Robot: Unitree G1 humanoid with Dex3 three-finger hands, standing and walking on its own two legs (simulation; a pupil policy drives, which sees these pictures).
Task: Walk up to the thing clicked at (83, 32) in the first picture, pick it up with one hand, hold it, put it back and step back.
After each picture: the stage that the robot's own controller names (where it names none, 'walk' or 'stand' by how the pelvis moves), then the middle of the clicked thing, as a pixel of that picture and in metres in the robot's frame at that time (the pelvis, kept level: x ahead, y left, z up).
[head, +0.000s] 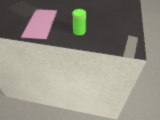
stand; (79, 22) +0.73 +0.01 +0.01
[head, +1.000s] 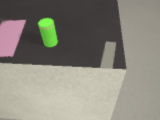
walk; (48, 33) +0.61 +0.18 +0.03
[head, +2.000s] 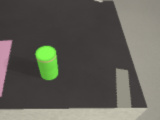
stand; (47, 63) +0.42 +0.14 +0.03
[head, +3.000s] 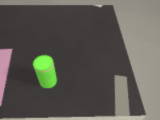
stand; (45, 72) +0.40 +0.14 +0.01
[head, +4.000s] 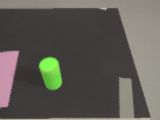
stand; (51, 74) +0.40 +0.13 +0.01
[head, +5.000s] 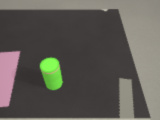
stand; (52, 74) +0.40 +0.13 +0.01
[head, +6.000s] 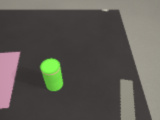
rise first; (52, 75) +0.39 +0.13 +0.01
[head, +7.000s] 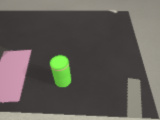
rise first; (61, 71) +0.41 +0.12 +0.01
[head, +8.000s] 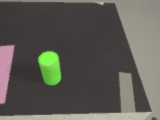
go down; (50, 69) +0.41 +0.10 +0.02
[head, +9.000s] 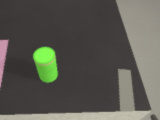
go down; (46, 65) +0.41 +0.11 +0.03
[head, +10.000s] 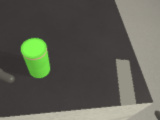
close in; (37, 59) +0.40 +0.11 +0.07
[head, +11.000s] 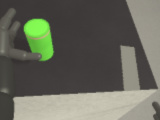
close; (40, 41) +0.45 +0.11 +0.09
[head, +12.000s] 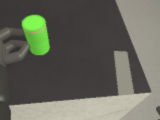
lift; (37, 36) +0.48 +0.11 +0.09
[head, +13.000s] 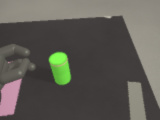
lift; (60, 68) +0.44 +0.10 +0.05
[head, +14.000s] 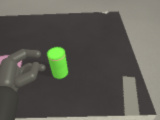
stand; (58, 63) +0.46 +0.10 +0.03
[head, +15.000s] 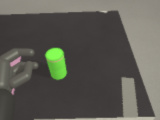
stand; (56, 64) +0.46 +0.11 +0.02
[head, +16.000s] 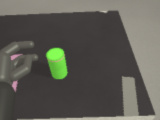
stand; (57, 64) +0.46 +0.10 +0.02
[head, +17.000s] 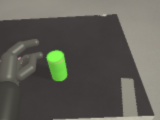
stand; (57, 66) +0.46 +0.11 +0.02
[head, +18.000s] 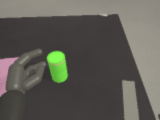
stand; (58, 67) +0.45 +0.10 +0.02
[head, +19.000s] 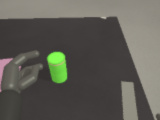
stand; (57, 67) +0.45 +0.10 +0.02
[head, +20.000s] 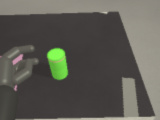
close; (58, 64) +0.46 +0.10 +0.02
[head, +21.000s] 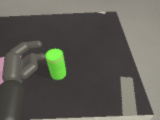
stand; (56, 64) +0.46 +0.11 +0.02
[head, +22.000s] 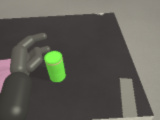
stand; (55, 67) +0.45 +0.11 +0.02
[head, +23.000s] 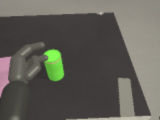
stand; (54, 65) +0.46 +0.11 +0.02
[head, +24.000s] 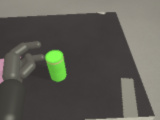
stand; (56, 66) +0.45 +0.11 +0.02
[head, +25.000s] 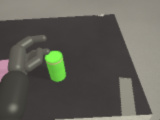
stand; (56, 66) +0.46 +0.11 +0.02
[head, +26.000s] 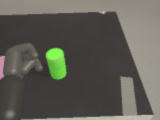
crouch; (56, 64) +0.46 +0.10 +0.02
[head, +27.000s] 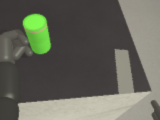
lower; (38, 35) +0.49 +0.11 +0.07
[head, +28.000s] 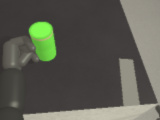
lower; (44, 42) +0.46 +0.10 +0.08
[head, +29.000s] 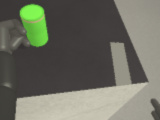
lower; (35, 26) +0.51 +0.10 +0.10
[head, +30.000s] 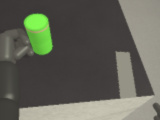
lower; (39, 35) +0.48 +0.10 +0.09
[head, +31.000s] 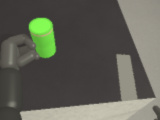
open; (43, 39) +0.47 +0.09 +0.08
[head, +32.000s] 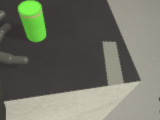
rise; (33, 22) +0.53 +0.09 +0.09
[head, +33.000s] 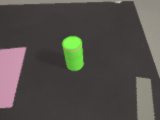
sink last; (73, 54) +0.46 +0.06 +0.06
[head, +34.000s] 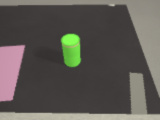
stand; (71, 50) +0.49 +0.07 +0.06
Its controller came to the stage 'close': yes
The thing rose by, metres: 0.00
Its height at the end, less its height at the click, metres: +0.00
